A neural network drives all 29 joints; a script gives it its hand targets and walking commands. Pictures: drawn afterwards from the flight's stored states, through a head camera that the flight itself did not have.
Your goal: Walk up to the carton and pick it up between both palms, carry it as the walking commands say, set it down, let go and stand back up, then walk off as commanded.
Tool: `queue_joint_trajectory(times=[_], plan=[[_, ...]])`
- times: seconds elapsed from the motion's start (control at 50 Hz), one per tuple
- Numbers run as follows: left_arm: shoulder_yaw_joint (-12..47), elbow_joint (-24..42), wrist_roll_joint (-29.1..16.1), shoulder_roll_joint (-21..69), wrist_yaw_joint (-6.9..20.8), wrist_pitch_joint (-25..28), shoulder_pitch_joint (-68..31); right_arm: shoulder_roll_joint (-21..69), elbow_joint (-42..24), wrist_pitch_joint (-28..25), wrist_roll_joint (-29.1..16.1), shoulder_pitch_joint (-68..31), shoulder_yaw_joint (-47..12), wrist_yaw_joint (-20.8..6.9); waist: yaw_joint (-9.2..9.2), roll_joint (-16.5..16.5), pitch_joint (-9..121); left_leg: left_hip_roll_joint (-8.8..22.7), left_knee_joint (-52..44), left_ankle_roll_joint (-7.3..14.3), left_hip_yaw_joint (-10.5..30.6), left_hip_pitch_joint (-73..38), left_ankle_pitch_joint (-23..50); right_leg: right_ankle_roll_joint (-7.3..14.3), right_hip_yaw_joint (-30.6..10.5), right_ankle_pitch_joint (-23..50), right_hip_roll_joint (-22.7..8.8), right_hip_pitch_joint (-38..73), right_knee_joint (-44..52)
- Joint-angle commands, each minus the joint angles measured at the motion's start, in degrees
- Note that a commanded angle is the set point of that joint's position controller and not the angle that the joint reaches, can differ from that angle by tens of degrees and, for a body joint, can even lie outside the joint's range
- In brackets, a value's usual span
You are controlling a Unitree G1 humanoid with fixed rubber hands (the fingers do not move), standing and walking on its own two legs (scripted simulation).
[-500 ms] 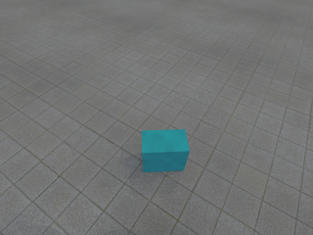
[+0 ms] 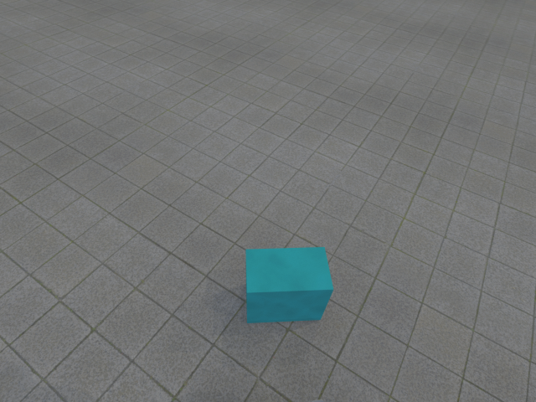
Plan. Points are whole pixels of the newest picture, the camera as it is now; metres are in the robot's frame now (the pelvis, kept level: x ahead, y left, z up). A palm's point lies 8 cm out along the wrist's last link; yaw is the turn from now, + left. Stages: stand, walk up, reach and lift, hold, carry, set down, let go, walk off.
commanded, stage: walk up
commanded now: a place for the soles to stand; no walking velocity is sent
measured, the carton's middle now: (284, 286) +0.63 -0.09 -0.64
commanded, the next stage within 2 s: none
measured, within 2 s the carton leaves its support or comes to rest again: neither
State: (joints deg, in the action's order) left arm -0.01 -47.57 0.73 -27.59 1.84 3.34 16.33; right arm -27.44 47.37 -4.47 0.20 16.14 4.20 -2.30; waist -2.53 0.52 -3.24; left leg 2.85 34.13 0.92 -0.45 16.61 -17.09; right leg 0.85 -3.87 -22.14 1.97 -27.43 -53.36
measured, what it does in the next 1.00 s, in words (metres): walks ahead: right foot, then right foot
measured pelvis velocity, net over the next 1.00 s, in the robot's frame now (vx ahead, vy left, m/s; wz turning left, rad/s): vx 0.12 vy -0.03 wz -0.03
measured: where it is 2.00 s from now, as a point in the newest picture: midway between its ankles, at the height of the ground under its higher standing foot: outside the picture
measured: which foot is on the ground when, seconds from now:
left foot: down 0.00-0.62, up 0.64-0.74, down 0.76-1.00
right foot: up 0.00-0.16, down 0.18-0.36, up 0.38-0.60, down 0.62-1.00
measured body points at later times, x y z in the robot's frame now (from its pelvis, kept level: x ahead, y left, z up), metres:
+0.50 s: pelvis +0.07 -0.02 +0.00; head +0.10 +0.00 +0.45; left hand +0.19 +0.31 -0.11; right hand +0.13 -0.37 -0.08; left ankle +0.07 +0.11 -0.73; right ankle +0.12 -0.17 -0.70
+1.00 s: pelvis +0.12 -0.03 -0.01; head +0.14 -0.02 +0.44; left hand +0.23 +0.30 -0.11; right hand +0.18 -0.38 -0.10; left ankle +0.12 +0.10 -0.73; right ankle +0.15 -0.17 -0.73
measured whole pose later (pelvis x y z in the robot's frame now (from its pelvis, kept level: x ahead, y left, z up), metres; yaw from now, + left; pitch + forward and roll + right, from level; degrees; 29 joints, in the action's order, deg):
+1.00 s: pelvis +0.12 -0.03 -0.01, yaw -2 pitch -1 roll -1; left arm 0.0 -49.3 0.7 -27.1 0.1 2.9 12.6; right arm -27.1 47.5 -2.9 0.1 15.8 3.8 -1.4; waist -1.1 0.0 -2.8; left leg 3.0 40.1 0.1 -0.8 17.9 -21.5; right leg -1.2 -4.3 -15.8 0.9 -19.6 -36.6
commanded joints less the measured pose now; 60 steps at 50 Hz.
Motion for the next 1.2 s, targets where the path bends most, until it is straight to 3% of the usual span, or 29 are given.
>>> queue_joint_trajectory(times=[0.0,0.06,0.1,0.14,0.18,0.2,0.22,0.32,0.34,0.36,0.38,0.44,0.5,0.54,0.56,0.6,0.62,0.66,0.72,0.74,0.76,0.78,0.84,0.88,0.9,0.92,0.94,1.06,1.18], plan=[[-3.67,4.59,0.00,-7.68,0.56,0.42,-4.63,-12.82,-2.42,-0.96,-0.86,7.41,3.36,1.12,-2.13,-8.26,0.60,14.75,-12.55,12.40,10.59,-15.74,26.02,-0.92,4.27,2.81,-3.66,-8.01,8.26],[-3.31,3.60,-0.05,-6.67,1.01,0.90,-4.24,-11.72,-3.75,0.04,-0.39,0.47,3.24,0.55,-0.49,-14.27,2.06,10.75,-11.25,11.42,5.51,-10.97,15.02,-0.27,6.53,7.24,-3.21,-0.90,15.91],[-3.47,0.79,0.01,-6.34,0.42,1.55,-0.92,-12.27,-3.60,0.90,-0.36,1.37,2.68,0.28,1.53,-10.65,6.75,9.85,-4.28,8.77,2.56,-7.51,20.23,0.33,10.83,10.63,0.58,10.60,23.21],[-4.42,0.13,0.92,-8.85,-0.71,1.62,2.17,-9.58,-4.08,1.01,-0.33,1.02,1.80,0.79,3.39,-0.78,10.13,7.06,7.11,6.01,1.72,-0.32,17.20,2.70,4.83,9.73,0.49,21.87,25.25],[-5.86,-0.02,0.44,-16.09,-1.45,1.63,6.85,-6.43,-6.15,1.05,0.21,-2.11,0.47,0.73,4.99,11.84,4.32,-2.17,23.81,2.32,-0.09,20.88,-17.35,11.08,-32.31,2.63,-17.40,25.56,34.28],[-6.06,0.54,0.08,-17.32,-1.50,1.42,4.15,-10.47,-5.27,1.95,0.50,-3.36,1.45,1.71,4.43,7.21,-1.24,-0.76,26.34,2.65,4.30,21.76,-19.92,15.70,-36.12,-0.68,-21.00,18.21,35.84],[-6.08,1.10,0.22,-17.30,-1.22,0.94,0.38,-10.55,-4.87,1.67,0.28,-1.12,1.92,1.96,2.84,6.16,-2.47,-0.39,23.84,2.58,5.41,18.73,-20.31,17.86,-33.47,1.85,-20.35,15.95,34.38],[-3.55,3.17,0.23,-11.52,-0.39,-1.32,-5.73,-7.84,1.05,0.04,0.16,6.10,2.62,1.87,-1.83,8.19,0.87,-4.71,-3.71,2.72,-4.71,-6.87,-4.99,9.23,-10.56,10.44,-7.38,1.23,23.80],[-2.77,3.76,-0.31,-7.93,-0.42,-1.23,-6.23,-9.46,1.47,-0.48,0.90,9.35,3.11,2.16,-3.05,1.34,4.94,1.36,-10.91,3.73,5.43,-13.28,-8.66,6.16,-5.85,2.74,-3.92,-3.52,13.32],[-2.37,5.37,-0.78,-4.57,-0.42,-0.98,-8.28,-17.65,0.22,-0.92,1.31,11.24,4.73,2.41,-4.59,-12.72,3.94,16.48,-21.84,9.14,32.17,-16.94,-19.25,2.28,-1.00,-5.31,4.63,-15.91,-0.28],[-3.61,5.92,0.61,-10.15,-1.18,-1.10,-11.88,-20.49,-1.41,-1.05,0.59,7.37,5.46,2.34,-3.38,-6.13,-3.15,23.26,-24.44,13.23,37.54,-11.07,-23.61,1.26,-3.97,-5.81,-0.08,-20.20,-5.02],[-4.16,2.18,-0.69,-9.66,-0.46,0.10,-4.03,-13.42,-1.15,-0.95,0.32,3.31,3.93,2.19,0.32,-8.35,0.73,14.57,-12.70,11.19,14.92,-16.84,7.51,0.14,-0.13,-2.14,-2.23,-10.97,3.88],[-3.38,2.69,0.05,-6.74,0.38,0.71,-4.55,-12.12,-1.85,0.05,1.00,1.61,3.22,1.23,-0.44,-12.34,4.98,11.74,-7.89,10.51,6.38,-10.32,19.92,-0.27,6.61,-0.84,-1.78,2.65,15.89],[-3.23,1.56,0.51,-5.93,-0.57,1.36,-1.61,-10.78,-2.04,1.15,-0.04,-1.57,1.96,0.90,2.83,-8.69,5.03,9.02,1.92,7.62,1.41,-7.24,26.68,1.12,9.22,8.81,1.46,10.70,26.69],[-4.07,0.10,1.05,-7.59,-1.42,1.30,1.30,-8.27,-2.33,1.09,-0.30,0.49,1.05,1.20,3.42,-6.72,9.08,7.36,8.11,5.62,0.30,-4.87,26.97,2.32,5.74,13.72,1.20,17.56,25.82],[-6.00,0.68,0.49,-15.99,-1.95,1.31,3.75,-6.97,-5.29,1.26,-0.19,-2.11,0.73,1.57,4.45,8.35,7.57,-2.16,22.71,1.87,-2.13,17.72,-9.62,12.22,-29.55,12.48,-16.69,24.49,30.78],[-5.76,0.78,0.35,-17.12,-1.70,0.87,3.20,-9.16,-5.46,2.02,0.14,-2.87,1.45,2.08,4.10,7.68,2.16,-1.24,25.47,2.56,2.32,17.69,-22.16,18.03,-33.63,7.44,-21.84,17.69,33.94],[-5.57,1.39,0.30,-16.28,-1.94,0.20,-0.47,-9.22,-4.57,1.93,-0.06,-1.24,1.88,2.42,3.41,11.37,-3.41,0.07,14.58,2.38,2.74,15.69,-21.31,16.83,-25.93,9.27,-18.30,14.84,30.53],[-2.99,2.40,0.22,-11.39,-1.58,-1.00,-6.19,-8.26,0.21,0.98,-0.40,5.02,2.28,2.11,-1.35,7.63,-0.15,-2.91,-2.08,2.84,-1.19,-4.41,-6.44,9.08,-11.64,14.22,-8.07,1.73,24.12],[-2.43,3.15,-0.38,-8.47,-1.46,-0.82,-6.45,-9.13,0.86,0.76,0.81,7.37,3.20,2.47,-2.94,3.95,2.36,0.33,-7.42,3.99,4.04,-9.30,-5.26,6.29,-7.43,12.41,-5.33,-1.91,15.99],[-1.31,3.51,-0.40,-4.26,-1.76,-0.72,-7.94,-13.88,0.92,0.48,1.49,8.89,3.54,2.63,-3.54,-8.79,5.60,9.70,-14.77,6.78,19.19,-12.65,-6.42,3.48,-2.15,6.32,1.03,-6.07,3.74],[-2.41,3.23,-0.34,-6.55,-2.37,-1.25,-7.88,-16.68,-1.24,0.65,1.14,3.31,3.87,2.68,-1.16,-9.25,3.17,18.97,-18.64,10.81,28.54,-8.38,-8.58,1.95,-0.41,-8.36,0.72,-9.26,2.44],[-2.65,-1.10,-0.79,-6.99,-1.93,-0.07,-3.02,-12.94,-1.46,1.11,0.51,-5.38,2.14,2.16,4.04,-8.75,0.56,12.03,-8.26,8.55,9.65,0.54,13.07,1.29,3.28,-1.00,-2.12,9.55,18.07],[-3.29,-2.09,-0.02,-8.14,-2.13,0.51,-0.18,-9.53,-1.09,1.74,-0.24,-5.29,0.97,2.01,3.94,-8.95,7.51,7.67,-1.02,5.64,4.97,-4.06,17.40,2.12,1.66,11.92,-0.87,14.44,23.52],[-3.59,-2.02,0.38,-10.31,-2.42,0.79,1.07,-8.13,-1.37,1.88,-0.23,-2.64,0.83,2.06,3.13,-2.23,10.28,6.23,5.53,4.19,3.07,-0.78,14.51,3.57,-4.95,20.49,-3.94,18.96,23.68],[-3.21,-0.91,1.12,-12.01,-2.50,1.25,-2.39,-6.57,-2.29,1.74,-0.67,-2.15,0.13,1.83,1.70,5.75,8.51,0.52,10.29,1.59,0.46,4.44,3.89,7.79,-18.20,24.92,-11.04,16.64,26.78],[-2.82,-1.85,0.46,-12.92,-2.34,0.65,-5.88,-7.40,-1.48,2.21,-0.89,-3.01,0.76,2.40,-0.18,5.41,3.66,-1.35,7.77,1.68,0.69,3.96,-9.62,11.87,-19.97,22.72,-14.06,10.55,27.00],[-1.66,-1.25,-0.52,-7.38,-1.70,-0.58,-8.55,-10.99,-0.01,1.33,0.08,-5.20,0.96,2.15,2.04,-4.51,4.83,8.54,-8.95,5.86,9.87,-5.37,2.72,1.94,-1.05,12.81,-1.73,7.86,17.85],[-2.03,-1.75,0.17,-10.83,-1.86,-0.38,-8.14,-9.53,-0.52,2.01,-0.23,-5.89,0.43,2.27,0.60,-0.88,2.86,3.15,-3.56,3.49,4.22,-0.83,-3.38,4.69,-7.62,12.85,-5.23,8.44,22.61]])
